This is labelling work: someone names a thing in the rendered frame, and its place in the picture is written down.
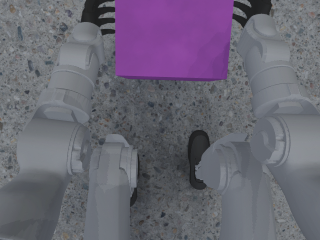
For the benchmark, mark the left robot shin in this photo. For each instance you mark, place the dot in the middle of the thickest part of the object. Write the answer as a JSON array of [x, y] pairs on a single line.
[[95, 157]]

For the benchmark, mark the robot right upper arm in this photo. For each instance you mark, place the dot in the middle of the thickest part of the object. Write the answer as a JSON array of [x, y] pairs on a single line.
[[289, 145]]

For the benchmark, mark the right robot forearm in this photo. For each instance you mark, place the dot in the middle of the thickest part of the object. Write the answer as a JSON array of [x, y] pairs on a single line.
[[271, 74]]

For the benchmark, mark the carton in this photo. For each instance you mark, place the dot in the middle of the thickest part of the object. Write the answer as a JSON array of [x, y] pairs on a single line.
[[176, 40]]

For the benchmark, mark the right robot hand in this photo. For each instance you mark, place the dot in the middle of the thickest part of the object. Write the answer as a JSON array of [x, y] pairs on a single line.
[[257, 7]]

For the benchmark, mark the left robot forearm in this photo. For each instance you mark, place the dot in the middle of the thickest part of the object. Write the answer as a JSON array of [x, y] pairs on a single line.
[[73, 79]]

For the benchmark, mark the left robot hand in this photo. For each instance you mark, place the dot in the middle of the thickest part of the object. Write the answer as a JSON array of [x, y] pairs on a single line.
[[91, 14]]

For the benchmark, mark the robot left upper arm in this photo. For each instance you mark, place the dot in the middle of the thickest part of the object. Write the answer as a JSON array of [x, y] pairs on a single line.
[[50, 152]]

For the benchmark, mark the right robot shin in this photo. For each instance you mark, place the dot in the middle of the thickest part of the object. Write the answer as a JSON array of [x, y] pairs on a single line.
[[202, 169]]

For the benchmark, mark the robot shin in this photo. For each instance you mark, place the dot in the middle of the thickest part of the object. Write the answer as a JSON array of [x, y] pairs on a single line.
[[202, 169], [95, 157]]

